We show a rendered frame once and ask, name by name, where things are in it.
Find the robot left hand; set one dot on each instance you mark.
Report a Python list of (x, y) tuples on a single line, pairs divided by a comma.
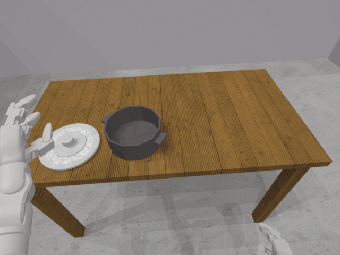
[(16, 130)]

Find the lid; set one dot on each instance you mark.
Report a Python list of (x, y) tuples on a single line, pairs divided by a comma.
[(86, 142)]

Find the pot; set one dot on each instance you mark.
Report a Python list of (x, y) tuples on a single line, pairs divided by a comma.
[(133, 132)]

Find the robot left forearm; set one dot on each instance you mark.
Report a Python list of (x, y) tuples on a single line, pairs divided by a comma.
[(16, 192)]

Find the knob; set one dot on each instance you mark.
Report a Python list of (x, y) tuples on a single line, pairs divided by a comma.
[(67, 140)]

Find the robot right hand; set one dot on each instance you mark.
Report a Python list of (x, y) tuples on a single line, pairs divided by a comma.
[(279, 245)]

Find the table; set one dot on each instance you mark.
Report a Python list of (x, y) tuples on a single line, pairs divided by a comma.
[(216, 123)]

